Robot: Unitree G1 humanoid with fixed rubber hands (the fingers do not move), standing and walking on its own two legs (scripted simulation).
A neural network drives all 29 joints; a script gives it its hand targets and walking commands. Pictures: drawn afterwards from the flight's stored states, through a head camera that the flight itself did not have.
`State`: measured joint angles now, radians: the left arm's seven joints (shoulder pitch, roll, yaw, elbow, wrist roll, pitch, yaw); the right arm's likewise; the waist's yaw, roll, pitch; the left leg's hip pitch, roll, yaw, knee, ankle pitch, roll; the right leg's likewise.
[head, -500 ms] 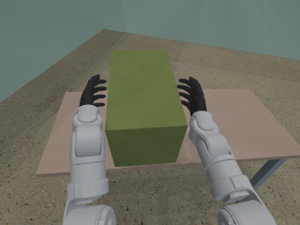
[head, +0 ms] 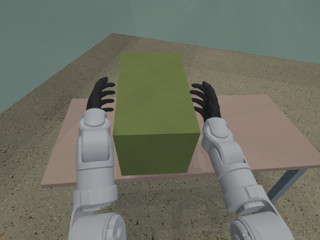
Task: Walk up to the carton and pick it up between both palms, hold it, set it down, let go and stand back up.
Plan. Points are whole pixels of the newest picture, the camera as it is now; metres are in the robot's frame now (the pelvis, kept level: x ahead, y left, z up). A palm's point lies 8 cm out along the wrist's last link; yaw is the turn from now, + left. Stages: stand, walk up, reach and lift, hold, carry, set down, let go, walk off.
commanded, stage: hold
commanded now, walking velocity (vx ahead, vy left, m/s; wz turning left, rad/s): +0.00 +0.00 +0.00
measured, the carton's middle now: (152, 110) +0.44 +0.02 +0.12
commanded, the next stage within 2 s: none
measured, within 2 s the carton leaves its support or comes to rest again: neither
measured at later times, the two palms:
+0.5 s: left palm (96, 111) +0.36 +0.15 +0.19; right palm (209, 116) +0.36 -0.12 +0.17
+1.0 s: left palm (95, 111) +0.36 +0.15 +0.18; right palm (208, 112) +0.37 -0.11 +0.18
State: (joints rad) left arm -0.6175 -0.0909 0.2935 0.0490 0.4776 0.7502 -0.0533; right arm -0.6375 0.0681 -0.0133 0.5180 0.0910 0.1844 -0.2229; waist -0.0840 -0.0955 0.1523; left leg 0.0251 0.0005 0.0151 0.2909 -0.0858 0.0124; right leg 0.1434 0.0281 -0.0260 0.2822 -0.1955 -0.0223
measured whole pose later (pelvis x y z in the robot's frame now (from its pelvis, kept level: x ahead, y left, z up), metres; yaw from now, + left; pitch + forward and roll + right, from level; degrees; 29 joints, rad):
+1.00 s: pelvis +0.00 +0.00 +0.00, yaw +0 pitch -11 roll +0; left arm -0.60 -0.08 0.27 0.05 0.46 0.72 -0.02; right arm -0.65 0.05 0.00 0.53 0.10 0.14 -0.22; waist -0.07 -0.10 0.13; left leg -0.01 0.00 0.02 0.29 -0.08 0.01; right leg 0.11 0.03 -0.03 0.28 -0.19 -0.02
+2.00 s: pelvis +0.00 +0.00 +0.00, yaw +0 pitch -12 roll +0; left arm -0.63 -0.09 0.28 0.09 0.47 0.72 -0.03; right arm -0.66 0.06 -0.02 0.55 0.07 0.14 -0.22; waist -0.07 -0.10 0.13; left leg -0.01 0.00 0.02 0.28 -0.07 0.01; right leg 0.10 0.03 -0.03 0.29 -0.19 -0.02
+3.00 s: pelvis +0.00 +0.00 +0.00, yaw +0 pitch -12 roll +0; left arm -0.59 -0.09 0.28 0.04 0.48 0.74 -0.03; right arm -0.65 0.06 0.00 0.53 0.09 0.14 -0.22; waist -0.07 -0.11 0.14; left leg 0.00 0.00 0.01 0.29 -0.08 0.01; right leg 0.12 0.03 -0.03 0.28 -0.20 -0.03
